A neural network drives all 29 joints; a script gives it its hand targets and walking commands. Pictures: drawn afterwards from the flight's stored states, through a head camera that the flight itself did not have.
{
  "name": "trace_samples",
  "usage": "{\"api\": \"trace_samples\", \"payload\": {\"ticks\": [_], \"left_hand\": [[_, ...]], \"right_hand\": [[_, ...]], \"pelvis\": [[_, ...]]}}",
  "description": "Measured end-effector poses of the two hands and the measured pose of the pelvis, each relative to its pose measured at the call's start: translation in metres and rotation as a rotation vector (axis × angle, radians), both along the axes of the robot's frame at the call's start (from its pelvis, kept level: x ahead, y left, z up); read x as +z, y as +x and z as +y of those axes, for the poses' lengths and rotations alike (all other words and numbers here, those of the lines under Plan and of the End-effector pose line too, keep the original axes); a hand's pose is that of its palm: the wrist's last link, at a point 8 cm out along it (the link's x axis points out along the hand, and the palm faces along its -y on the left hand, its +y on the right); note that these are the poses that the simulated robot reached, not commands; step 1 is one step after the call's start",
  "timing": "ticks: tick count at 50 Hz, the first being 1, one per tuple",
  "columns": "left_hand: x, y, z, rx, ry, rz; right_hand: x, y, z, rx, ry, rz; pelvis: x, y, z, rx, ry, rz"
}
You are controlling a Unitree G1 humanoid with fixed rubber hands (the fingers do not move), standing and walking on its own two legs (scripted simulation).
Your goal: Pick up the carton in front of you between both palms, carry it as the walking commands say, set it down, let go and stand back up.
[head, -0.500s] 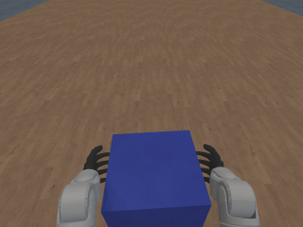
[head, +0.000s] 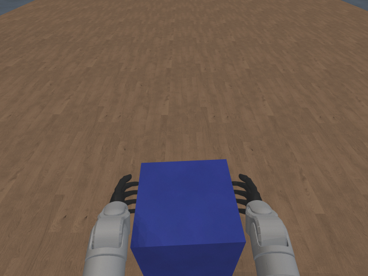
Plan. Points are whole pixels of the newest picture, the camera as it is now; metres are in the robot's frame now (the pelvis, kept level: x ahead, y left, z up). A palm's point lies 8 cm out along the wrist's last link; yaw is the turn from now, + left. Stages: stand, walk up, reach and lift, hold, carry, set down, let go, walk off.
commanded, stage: carry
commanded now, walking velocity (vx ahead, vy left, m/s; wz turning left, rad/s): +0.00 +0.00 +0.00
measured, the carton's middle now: (186, 223) +0.30 +0.00 -0.06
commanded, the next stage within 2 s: hold in 0.64 s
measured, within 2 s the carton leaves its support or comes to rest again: neither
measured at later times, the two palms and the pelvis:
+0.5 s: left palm (119, 211) +0.28 +0.14 +0.04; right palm (258, 209) +0.28 -0.15 +0.04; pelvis -0.01 -0.01 +0.00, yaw +0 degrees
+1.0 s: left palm (123, 220) +0.26 +0.13 +0.05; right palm (271, 224) +0.24 -0.17 +0.05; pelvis -0.04 -0.01 +0.01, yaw -3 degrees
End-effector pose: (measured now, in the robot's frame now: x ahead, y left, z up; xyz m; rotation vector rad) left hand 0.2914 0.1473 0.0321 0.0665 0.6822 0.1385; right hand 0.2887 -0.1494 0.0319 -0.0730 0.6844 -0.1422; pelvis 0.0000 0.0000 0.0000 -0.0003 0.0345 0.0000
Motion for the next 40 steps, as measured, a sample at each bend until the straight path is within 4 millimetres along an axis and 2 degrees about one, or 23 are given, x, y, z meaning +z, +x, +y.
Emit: {"api": "trace_samples", "payload": {"ticks": [10,32,40], "left_hand": [[0.008,-0.004,-0.001,0.009,-0.012,-0.043],[0.008,-0.014,-0.007,0.003,-0.009,-0.025],[0.009,-0.027,-0.013,-0.016,-0.029,-0.021]], "right_hand": [[0.009,-0.003,-0.002,-0.005,0.013,-0.043],[0.009,-0.014,-0.007,-0.005,0.007,-0.024],[0.013,-0.029,-0.014,-0.008,-0.006,-0.018]], "pelvis": [[-0.001,-0.006,-0.002,0.000,0.001,0.004],[-0.001,-0.013,-0.007,-0.002,0.000,-0.001],[0.009,-0.021,-0.009,-0.034,0.003,-0.114]]}}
